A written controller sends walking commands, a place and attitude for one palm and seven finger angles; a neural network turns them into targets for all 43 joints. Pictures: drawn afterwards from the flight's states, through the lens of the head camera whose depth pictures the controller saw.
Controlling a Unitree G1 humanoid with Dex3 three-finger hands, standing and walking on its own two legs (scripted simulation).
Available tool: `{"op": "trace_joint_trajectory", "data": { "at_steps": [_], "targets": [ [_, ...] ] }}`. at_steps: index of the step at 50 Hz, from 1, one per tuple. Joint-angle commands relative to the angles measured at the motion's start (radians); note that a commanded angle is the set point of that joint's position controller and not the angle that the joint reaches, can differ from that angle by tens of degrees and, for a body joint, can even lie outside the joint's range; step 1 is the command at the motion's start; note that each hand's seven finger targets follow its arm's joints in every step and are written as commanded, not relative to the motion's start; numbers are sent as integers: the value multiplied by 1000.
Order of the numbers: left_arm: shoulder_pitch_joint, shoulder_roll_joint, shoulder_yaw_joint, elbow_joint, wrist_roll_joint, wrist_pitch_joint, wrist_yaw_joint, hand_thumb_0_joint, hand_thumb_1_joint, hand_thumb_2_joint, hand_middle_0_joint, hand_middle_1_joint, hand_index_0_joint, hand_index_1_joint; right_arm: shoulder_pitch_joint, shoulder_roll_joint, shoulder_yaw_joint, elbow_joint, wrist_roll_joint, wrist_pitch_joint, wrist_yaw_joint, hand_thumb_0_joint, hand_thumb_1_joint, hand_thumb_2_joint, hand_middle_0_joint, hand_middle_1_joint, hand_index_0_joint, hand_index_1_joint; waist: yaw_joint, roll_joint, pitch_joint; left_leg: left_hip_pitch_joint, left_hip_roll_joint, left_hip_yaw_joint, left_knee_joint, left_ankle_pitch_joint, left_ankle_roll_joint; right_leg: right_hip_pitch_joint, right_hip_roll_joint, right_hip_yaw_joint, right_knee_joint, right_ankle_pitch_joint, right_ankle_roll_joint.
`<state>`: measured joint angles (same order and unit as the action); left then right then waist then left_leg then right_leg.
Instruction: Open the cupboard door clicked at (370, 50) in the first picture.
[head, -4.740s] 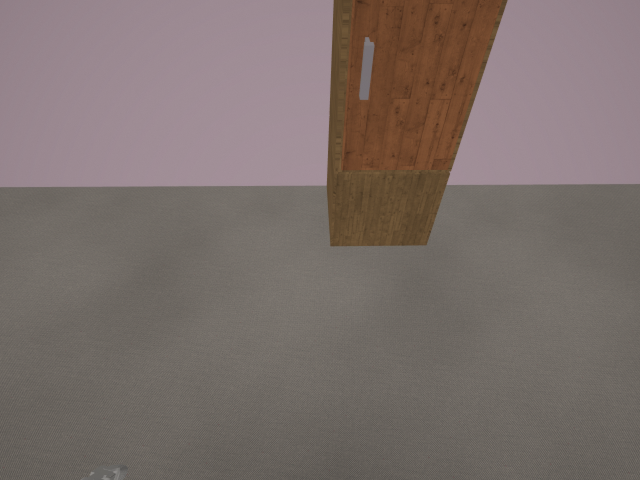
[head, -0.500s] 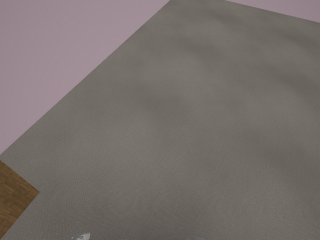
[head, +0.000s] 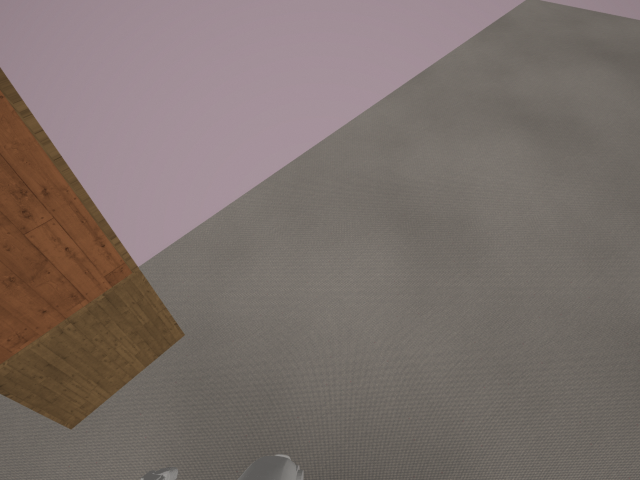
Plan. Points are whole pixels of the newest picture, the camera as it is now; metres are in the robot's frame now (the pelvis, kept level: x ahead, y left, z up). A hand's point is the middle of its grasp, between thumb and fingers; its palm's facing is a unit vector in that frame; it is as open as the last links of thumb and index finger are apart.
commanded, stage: turn to face it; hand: left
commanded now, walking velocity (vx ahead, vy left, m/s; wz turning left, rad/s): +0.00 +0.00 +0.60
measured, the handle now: out of the picture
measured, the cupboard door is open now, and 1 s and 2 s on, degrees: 0 0 0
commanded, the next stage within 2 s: take the last steps up to it in 1.24 s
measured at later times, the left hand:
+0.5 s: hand out of the picture -0.05 +0.27 -0.17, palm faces +0.36 -0.90 -0.26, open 7.4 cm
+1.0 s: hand out of the picture -0.07 +0.20 -0.15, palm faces +0.57 -0.78 -0.25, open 7.4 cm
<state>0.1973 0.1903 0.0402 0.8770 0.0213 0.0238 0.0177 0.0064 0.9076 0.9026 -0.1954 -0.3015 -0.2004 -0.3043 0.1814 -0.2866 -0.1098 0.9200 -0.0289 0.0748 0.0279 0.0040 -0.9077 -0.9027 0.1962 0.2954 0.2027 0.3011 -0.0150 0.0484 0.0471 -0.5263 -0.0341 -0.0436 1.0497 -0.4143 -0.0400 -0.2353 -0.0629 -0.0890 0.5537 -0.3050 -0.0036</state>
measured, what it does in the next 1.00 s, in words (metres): steps on the spot, turning left: left foot, then right foot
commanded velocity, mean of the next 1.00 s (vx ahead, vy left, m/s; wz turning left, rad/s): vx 0.00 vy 0.00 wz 0.56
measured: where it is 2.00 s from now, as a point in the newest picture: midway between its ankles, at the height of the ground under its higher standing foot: outside the picture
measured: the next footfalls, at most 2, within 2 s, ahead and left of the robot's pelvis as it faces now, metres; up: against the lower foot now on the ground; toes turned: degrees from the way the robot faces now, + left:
left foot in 0.30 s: +0.00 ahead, +0.15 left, +0.00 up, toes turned +19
right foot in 0.74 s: +0.06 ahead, -0.09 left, +0.00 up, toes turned +25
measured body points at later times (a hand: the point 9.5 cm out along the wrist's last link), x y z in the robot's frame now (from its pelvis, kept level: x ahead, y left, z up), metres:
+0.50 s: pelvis -0.03 +0.04 +0.00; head +0.00 +0.07 +0.45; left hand -0.07 +0.32 -0.15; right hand +0.15 -0.17 -0.13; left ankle -0.04 +0.13 -0.73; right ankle +0.00 -0.12 -0.66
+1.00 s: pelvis -0.03 +0.00 +0.00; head +0.00 +0.00 +0.45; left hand -0.10 +0.24 -0.13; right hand +0.17 -0.19 -0.15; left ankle -0.13 +0.11 -0.66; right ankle +0.03 -0.11 -0.73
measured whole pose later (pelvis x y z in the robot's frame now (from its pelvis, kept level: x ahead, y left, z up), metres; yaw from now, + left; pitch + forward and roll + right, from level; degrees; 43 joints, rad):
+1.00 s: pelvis -0.03 +0.00 +0.00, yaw +36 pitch -1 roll +1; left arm 0.21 0.18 0.02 0.88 0.03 0.02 0.02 0.01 0.90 0.90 -0.20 -0.30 -0.20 -0.30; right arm 0.21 -0.27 -0.10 0.96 -0.02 0.09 0.03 0.00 -0.91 -0.90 0.20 0.30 0.20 0.30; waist -0.02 0.02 0.07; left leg -0.47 0.03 0.00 1.07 -0.41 -0.08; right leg -0.19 -0.12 -0.16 0.52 -0.30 0.02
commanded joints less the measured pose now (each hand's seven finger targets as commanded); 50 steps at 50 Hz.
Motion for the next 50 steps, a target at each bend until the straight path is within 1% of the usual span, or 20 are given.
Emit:
{"op": "trace_joint_trajectory", "data": {
  "at_steps": [1,9,11,13,14,15,16,18,20,21,29,33,35,36,37,38,39,42,44,50],
  "targets": [
    [-19,182,41,-84,3,-36,17,0,900,900,-200,-300,-200,-300,-16,-50,-2,-70,5,-15,8,0,-900,-900,200,300,200,300,-4,-225,-1,-55,64,43,140,51,-35,34,-245,101,-235,274,-88],
    [92,247,61,-33,12,-24,14,0,900,900,-200,-300,-200,-300,-141,-27,24,-109,16,-26,8,0,-900,-900,200,300,200,300,70,-263,-48,64,73,134,-231,-49,-30,154,-321,39,-163,446,-123],
    [94,261,68,-24,12,-19,11,0,900,900,-200,-300,-200,-300,-109,-24,27,-103,19,-35,4,0,-900,-900,200,300,200,300,62,-281,-86,131,56,165,-347,-23,-18,176,-319,6,-107,511,-104],
    [82,251,71,-17,2,-12,7,0,900,900,-200,-300,-200,-300,-47,-49,22,-90,17,-44,2,0,-900,-900,200,300,200,300,26,-225,-106,287,58,169,-557,137,-2,104,-297,-57,3,449,-42],
    [80,227,70,-30,-7,-6,3,0,900,900,-200,-300,-200,-300,24,-109,7,-75,13,-55,0,0,-900,-900,200,300,200,300,-17,-93,-156,461,124,82,-660,307,29,-25,-259,-95,163,331,12],
    [67,160,58,-75,-12,-4,-7,0,900,900,-200,-300,-200,-300,79,-229,-23,-72,7,-62,-6,0,-900,-900,200,300,200,300,-47,236,-160,622,399,-277,-674,690,159,-338,-117,-123,391,-204,98],
    [-6,155,44,-110,-2,2,-2,0,900,900,-200,-300,-200,-300,152,-263,-29,-46,13,-54,-9,0,-900,-900,200,300,200,300,-82,207,-160,572,485,-303,-669,791,254,-380,-88,-31,529,-370,94],
    [-72,155,53,-93,-7,7,4,0,900,900,-200,-300,-200,-300,99,-199,-14,-44,11,-61,-33,0,-900,-900,200,300,200,300,-66,203,-120,455,387,-277,-684,633,237,-390,-85,69,623,-253,91],
    [-18,155,59,-55,-6,8,-7,0,900,900,-200,-300,-200,-300,-19,-151,5,-78,7,-64,-34,0,-900,-900,200,300,200,300,-6,109,-75,379,299,-181,-702,540,194,-343,-76,72,612,-127,95],
    [-2,156,60,-43,-4,9,-9,0,900,900,-200,-300,-200,-300,-31,-143,7,-83,8,-67,-34,0,-900,-900,200,300,200,300,0,95,-73,364,274,-163,-712,525,184,-319,-68,70,598,-98,97],
    [-51,139,53,-74,-10,9,0,0,900,900,-200,-300,-200,-300,20,-146,-5,-66,3,-56,-30,0,-900,-900,200,300,200,300,-22,80,-69,354,258,-284,-729,394,216,-244,-13,84,356,-127,96],
    [-10,134,47,-79,-17,0,6,0,900,900,-200,-300,-200,-300,-7,-149,-13,-75,2,-47,-26,0,-900,-900,200,300,200,300,-2,121,-85,276,227,-331,-677,454,203,-86,35,72,154,-111,78],
    [62,143,51,-67,-18,-12,10,0,900,900,-200,-300,-200,-300,-31,-137,-17,-86,9,-45,-24,0,-900,-900,200,300,200,300,38,96,-120,214,181,-316,-601,436,160,65,37,61,-60,26,71],
    [100,185,60,-64,-12,-22,15,0,900,900,-200,-300,-200,-300,-23,-101,-13,-94,16,-45,-20,0,-900,-900,200,300,200,300,55,-6,-138,108,121,-270,-501,316,105,198,-46,134,-211,63,50],
    [101,284,79,-72,6,-32,24,0,900,900,-200,-300,-200,-300,14,-20,-1,-113,23,-46,-15,0,-900,-900,200,300,200,300,50,-324,-133,-99,-37,-64,-264,-21,11,302,-337,429,-309,67,-53],
    [67,312,71,-96,1,-22,23,0,900,900,-200,-300,-200,-300,2,-57,-10,-123,10,-40,-16,0,-900,-900,200,300,200,300,47,-280,-109,-77,-22,-40,-54,-166,0,143,-460,448,-309,122,-134],
    [25,269,72,-99,-3,-25,26,0,900,900,-200,-300,-200,-300,-19,-65,-14,-111,3,-27,-15,0,-900,-900,200,300,200,300,34,-294,-76,-65,7,-65,59,-136,6,60,-400,412,-309,105,-132],
    [-66,182,41,-108,-3,-32,17,0,900,900,-200,-300,-200,-300,26,-49,-9,-57,2,-16,3,0,-900,-900,200,300,200,300,-20,-208,10,-64,48,-3,196,47,-19,10,-254,155,-257,186,-86],
    [-37,178,39,-97,0,-35,19,0,900,900,-200,-300,-200,-300,29,-40,-4,-51,5,-14,5,0,-900,-900,200,300,200,300,-9,-234,0,-48,58,22,169,63,-31,38,-247,99,-245,247,-84],
    [87,229,53,-32,11,-29,16,0,900,900,-200,-300,-200,-300,-86,-13,22,-67,13,-21,0,0,-900,-900,200,300,200,300,56,-245,-28,37,60,97,-143,-40,-35,141,-285,62,-182,464,-120]
  ]
}}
